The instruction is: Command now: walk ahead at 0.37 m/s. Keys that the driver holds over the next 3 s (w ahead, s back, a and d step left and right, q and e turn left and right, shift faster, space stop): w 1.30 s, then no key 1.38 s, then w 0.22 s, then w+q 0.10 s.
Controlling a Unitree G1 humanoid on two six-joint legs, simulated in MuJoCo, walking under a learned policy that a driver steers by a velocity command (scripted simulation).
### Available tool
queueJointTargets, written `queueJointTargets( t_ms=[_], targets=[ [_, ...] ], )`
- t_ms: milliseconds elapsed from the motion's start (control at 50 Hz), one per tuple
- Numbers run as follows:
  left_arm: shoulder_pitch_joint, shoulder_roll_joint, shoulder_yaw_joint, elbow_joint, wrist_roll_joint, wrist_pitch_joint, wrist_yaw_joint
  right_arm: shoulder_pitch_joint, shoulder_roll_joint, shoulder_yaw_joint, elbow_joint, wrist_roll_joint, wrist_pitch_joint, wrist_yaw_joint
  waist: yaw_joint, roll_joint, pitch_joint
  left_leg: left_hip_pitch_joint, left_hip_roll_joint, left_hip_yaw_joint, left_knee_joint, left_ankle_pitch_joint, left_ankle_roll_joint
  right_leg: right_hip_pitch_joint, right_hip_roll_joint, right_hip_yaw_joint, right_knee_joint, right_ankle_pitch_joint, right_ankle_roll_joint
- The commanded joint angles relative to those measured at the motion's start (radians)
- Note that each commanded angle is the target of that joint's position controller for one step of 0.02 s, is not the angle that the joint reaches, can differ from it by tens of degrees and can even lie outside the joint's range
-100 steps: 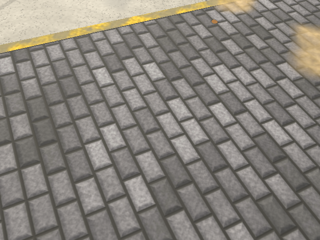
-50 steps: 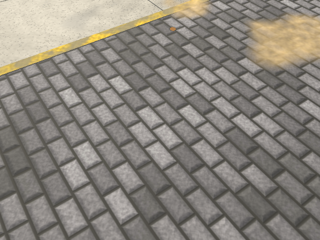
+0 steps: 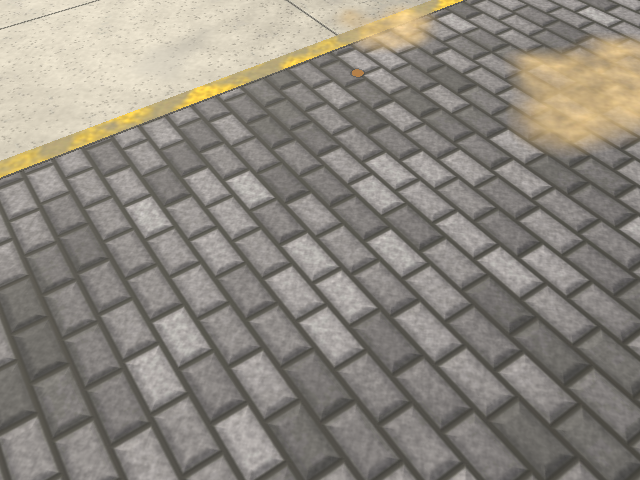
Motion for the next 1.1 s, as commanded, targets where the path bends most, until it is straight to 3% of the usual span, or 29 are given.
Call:
queueJointTargets(
  t_ms=[20,60,120,200,240,300,340,360,380,400,420,440,460,480,520,580,640,720,820,880,920,940,960,980,1000,1020,1040,1060,1100],
  targets=[
    [0.271,0.154,0.024,0.038,0.022,-0.026,-0.009,-0.196,-0.084,-0.01,-0.152,0.013,-0.067,0.012,0.089,-0.17,0.12,-0.676,-0.004,-0.042,0.464,-0.044,0.036,0.416,-0.398,0.662,-0.355,0.048,-0.228],
    [0.192,0.121,0.009,0.004,0.017,-0.026,-0.016,-0.192,-0.082,-0.014,-0.143,0.009,-0.078,0.027,0.049,-0.094,0.12,-0.72,0.055,-0.022,0.475,0.106,0.061,0.409,-0.336,0.463,-0.363,0.197,-0.174],
    [0.206,0.066,-0.016,-0.001,0.023,0.003,-0.007,-0.241,-0.06,-0.018,-0.163,-0.004,-0.067,0.045,0.04,-0.117,0.107,-0.636,0.089,0.036,0.349,0.217,0.035,0.334,-0.255,0.262,-0.398,0.4,-0.121],
    [0.177,0.14,-0.01,-0.037,0.029,0.013,0.022,-0.432,-0.007,0.013,-0.246,-0.011,-0.053,0.053,0.057,-0.116,0.158,-0.428,0.038,0.103,-0.011,0.399,-0.01,0.108,-0.197,0.137,-0.476,0.385,-0.118],
    [0.21,0.173,0.001,-0.029,0.016,0.007,0.026,-0.476,-0.036,0.012,-0.271,-0.004,-0.047,0.056,0.056,-0.143,0.166,-0.345,0.019,0.107,-0.104,0.443,-0.003,0.098,-0.223,0.132,-0.509,0.369,-0.121],
    [0.208,0.177,0.012,-0.023,0.003,0.008,0.025,-0.487,-0.086,0.001,-0.294,-0.001,-0.048,0.063,0.022,-0.138,0.163,-0.314,0.011,0.081,-0.198,0.447,0.04,0.217,-0.268,0.113,-0.456,0.504,-0.098],
    [0.185,0.198,0.023,-0.031,0.015,0.022,0.023,-0.37,-0.135,-0.025,-0.27,-0.003,-0.05,0.063,-0.053,-0.164,0.056,-0.154,-0.036,0.105,-0.186,0.396,0.077,0.288,-0.272,0.081,-0.281,0.867,-0.069],
    [0.172,0.19,0.021,-0.039,0.024,0.033,0.022,-0.211,-0.17,-0.048,-0.221,0.001,-0.046,0.057,-0.13,-0.164,-0.041,0.036,-0.067,0.124,-0.18,0.377,0.104,0.259,-0.239,0.051,-0.093,0.989,-0.047],
    [0.158,0.176,0.012,-0.059,0.033,0.037,0.019,-0.039,-0.212,-0.068,-0.177,0.001,-0.04,0.049,-0.202,-0.136,-0.145,0.313,0.019,0.028,-0.161,0.35,0.144,0.078,-0.201,0.036,0.161,0.846,-0.018],
    [0.287,0.032,-0.025,-0.076,0.032,0.021,0.004,0.091,-0.311,-0.089,-0.148,-0.028,-0.034,0.046,-0.148,0.138,-0.335,0.686,0.304,-0.464,-0.254,0.09,0.313,-0.299,-0.021,0.016,0.601,0.322,0.048],
    [0.269,0.034,-0.027,-0.06,0.013,-0.012,-0.004,0.072,-0.245,-0.065,-0.141,-0.028,-0.034,0.051,-0.143,0.199,-0.387,0.669,0.372,-0.777,-0.476,-0.021,0.335,-0.415,0.033,0.171,0.79,-0.172,0.032],
    [0.156,0.125,0.0,-0.105,-0.018,-0.032,-0.008,-0.036,-0.188,-0.047,-0.151,-0.02,-0.042,0.054,-0.115,0.155,-0.19,0.511,0.336,-0.645,-0.5,-0.031,0.271,-0.514,-0.03,0.171,0.855,-0.13,0.007],
    [0.073,0.152,0.005,-0.13,-0.025,-0.04,-0.002,-0.14,-0.149,-0.034,-0.175,-0.019,-0.049,0.056,-0.082,0.062,-0.085,0.33,0.304,-0.484,-0.517,0.068,0.238,-0.498,-0.089,0.14,0.822,-0.032,-0.008],
    [0.039,0.152,0.013,-0.136,-0.015,-0.036,0.009,-0.205,-0.12,-0.025,-0.183,-0.03,-0.056,0.063,-0.045,-0.002,-0.026,0.175,0.264,-0.359,-0.542,0.192,0.217,-0.443,-0.131,0.121,0.759,0.044,-0.009],
    [0.084,0.113,0.019,-0.128,0.001,-0.005,0.018,-0.24,-0.083,-0.014,-0.172,-0.043,-0.065,0.071,0.018,0.041,-0.006,0.024,0.196,-0.217,-0.59,0.269,0.196,-0.323,-0.178,0.127,0.667,0.103,-0.01],
    [0.04,0.103,0.025,-0.153,0.009,0.019,0.022,-0.182,-0.11,-0.017,-0.138,-0.039,-0.069,0.058,0.03,0.036,0.043,-0.035,0.179,-0.139,-0.647,0.317,0.222,-0.362,-0.193,0.103,0.566,0.153,0.012],
    [-0.106,0.12,0.032,-0.207,0.022,0.016,0.021,-0.11,-0.145,-0.023,-0.118,-0.038,-0.063,0.032,-0.002,0.005,0.075,0.029,0.186,-0.121,-0.666,0.357,0.223,-0.493,-0.201,0.099,0.383,0.31,0.043],
    [-0.259,0.096,0.021,-0.251,0.017,0.002,0.003,-0.035,-0.162,-0.024,-0.103,-0.027,-0.052,0.015,-0.05,0.005,0.084,0.081,0.155,-0.045,-0.664,0.402,0.185,-0.457,-0.154,0.053,0.12,0.486,0.05],
    [-0.4,0.099,0.009,-0.306,0.005,-0.008,-0.027,0.064,-0.171,-0.03,-0.062,-0.017,-0.029,0.011,-0.092,0.001,0.115,0.256,0.209,-0.042,-0.599,0.436,0.179,-0.486,-0.123,0.045,-0.024,0.434,0.035],
    [-0.379,0.132,0.017,-0.321,0.002,-0.017,-0.042,0.057,-0.189,-0.04,-0.06,-0.016,-0.012,0.007,-0.055,0.028,0.087,0.341,0.245,-0.05,-0.511,0.596,0.156,-0.417,-0.095,0.031,-0.069,0.315,-0.003],
    [-0.173,0.196,0.051,-0.265,0.004,-0.02,-0.039,0.014,-0.188,-0.038,-0.075,-0.021,-0.001,0.008,0.061,0.046,-0.043,0.311,0.189,0.002,-0.269,0.915,0.12,-0.114,-0.029,-0.023,-0.097,0.295,-0.05],
    [0.027,0.262,0.076,-0.214,0.013,-0.019,-0.03,0.01,-0.156,-0.022,-0.097,-0.032,-0.002,0.008,0.135,0.009,-0.189,0.139,0.136,0.042,-0.007,0.805,0.087,0.204,-0.125,0.081,-0.05,0.316,-0.108],
    [0.162,0.369,0.103,-0.184,0.027,-0.01,-0.026,0.128,-0.034,0.015,-0.112,-0.038,-0.024,0.022,0.103,-0.232,-0.354,-0.293,-0.04,0.085,0.407,0.34,0.005,0.625,-0.39,0.548,-0.098,0.178,-0.277],
    [0.166,0.285,0.077,-0.18,0.021,-0.007,-0.027,0.111,-0.068,0.01,-0.095,-0.019,-0.053,0.027,0.115,-0.256,-0.409,-0.44,-0.078,-0.066,0.563,-0.119,0.012,0.665,-0.44,0.792,-0.249,0.1,-0.305],
    [0.07,0.229,0.057,-0.194,0.015,-0.008,-0.025,0.006,-0.162,-0.016,-0.127,0.01,-0.071,0.031,0.102,-0.208,-0.239,-0.53,-0.009,-0.08,0.617,-0.073,0.034,0.533,-0.399,0.634,-0.263,0.091,-0.24],
    [-0.025,0.192,0.045,-0.219,0.016,-0.007,-0.023,-0.063,-0.168,-0.017,-0.145,0.016,-0.077,0.027,0.073,-0.139,-0.139,-0.517,0.05,-0.047,0.58,0.025,0.041,0.371,-0.358,0.484,-0.286,0.163,-0.204],
    [-0.089,0.16,0.034,-0.228,0.022,-0.008,-0.028,-0.097,-0.158,-0.022,-0.148,0.002,-0.073,0.02,0.042,-0.085,-0.064,-0.476,0.086,-0.028,0.508,0.095,0.036,0.223,-0.315,0.382,-0.325,0.24,-0.185],
    [-0.119,0.132,0.026,-0.229,0.031,-0.012,-0.031,-0.085,-0.144,-0.029,-0.145,-0.009,-0.059,0.015,0.005,-0.098,-0.031,-0.41,0.117,-0.033,0.447,0.143,0.034,0.127,-0.275,0.307,-0.36,0.278,-0.163],
    [-0.11,0.136,0.027,-0.212,0.032,-0.017,-0.036,-0.049,-0.09,-0.023,-0.136,-0.015,-0.032,0.013,-0.025,-0.113,-0.013,-0.343,0.128,-0.021,0.395,0.18,0.021,0.038,-0.25,0.242,-0.41,0.329,-0.173]
  ],
)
